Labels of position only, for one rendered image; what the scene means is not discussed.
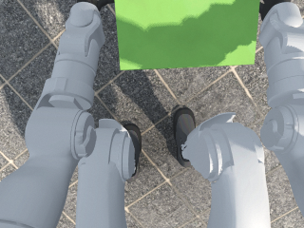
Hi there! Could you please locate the robot right hand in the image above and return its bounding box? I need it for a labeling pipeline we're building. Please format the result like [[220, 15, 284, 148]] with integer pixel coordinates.
[[258, 0, 291, 21]]

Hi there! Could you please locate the robot right upper arm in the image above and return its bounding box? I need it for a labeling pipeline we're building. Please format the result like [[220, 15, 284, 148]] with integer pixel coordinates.
[[259, 104, 304, 218]]

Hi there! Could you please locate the carton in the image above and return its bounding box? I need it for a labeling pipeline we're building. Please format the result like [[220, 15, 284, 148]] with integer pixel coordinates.
[[114, 0, 260, 70]]

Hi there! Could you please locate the robot right forearm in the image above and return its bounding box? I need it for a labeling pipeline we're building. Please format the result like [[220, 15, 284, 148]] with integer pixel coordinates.
[[258, 2, 304, 108]]

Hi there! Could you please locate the robot left forearm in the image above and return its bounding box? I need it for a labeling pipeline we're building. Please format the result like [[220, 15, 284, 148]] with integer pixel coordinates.
[[25, 2, 105, 148]]

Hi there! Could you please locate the robot left hand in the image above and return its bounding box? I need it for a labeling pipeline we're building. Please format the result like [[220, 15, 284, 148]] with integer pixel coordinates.
[[77, 0, 115, 11]]

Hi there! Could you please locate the robot left upper arm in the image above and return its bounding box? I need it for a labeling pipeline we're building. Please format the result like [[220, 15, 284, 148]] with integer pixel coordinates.
[[0, 106, 97, 228]]

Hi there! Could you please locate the robot right shin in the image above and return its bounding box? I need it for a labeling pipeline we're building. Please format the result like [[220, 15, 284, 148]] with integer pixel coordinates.
[[180, 112, 265, 173]]

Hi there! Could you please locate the left robot foot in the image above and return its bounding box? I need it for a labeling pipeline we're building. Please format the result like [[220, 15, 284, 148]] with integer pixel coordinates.
[[123, 123, 142, 182]]

